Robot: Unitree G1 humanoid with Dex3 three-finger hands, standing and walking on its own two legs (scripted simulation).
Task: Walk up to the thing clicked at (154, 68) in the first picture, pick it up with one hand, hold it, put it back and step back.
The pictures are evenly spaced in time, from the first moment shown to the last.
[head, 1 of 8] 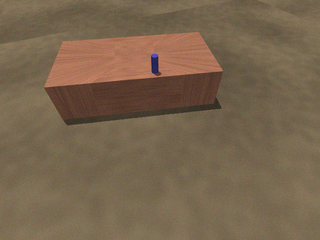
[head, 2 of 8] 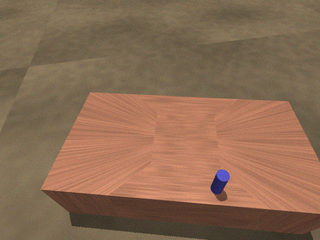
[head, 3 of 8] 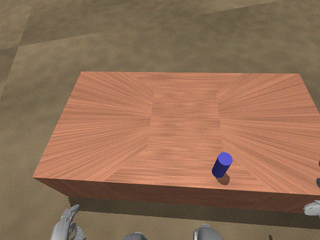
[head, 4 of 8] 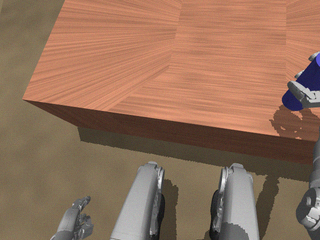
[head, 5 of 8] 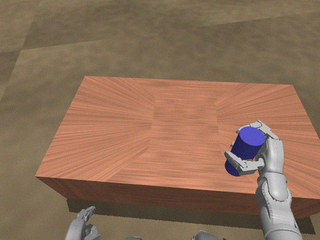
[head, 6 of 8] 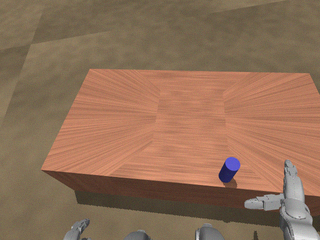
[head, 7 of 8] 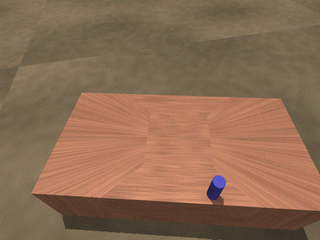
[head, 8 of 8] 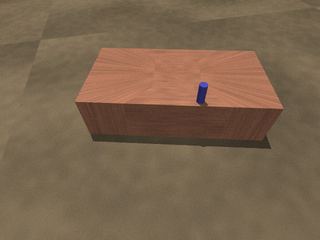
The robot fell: no
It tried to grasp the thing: yes
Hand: right
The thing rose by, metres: 0.35
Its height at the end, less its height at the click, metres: +0.00
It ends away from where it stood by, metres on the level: 0.03
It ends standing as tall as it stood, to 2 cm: yes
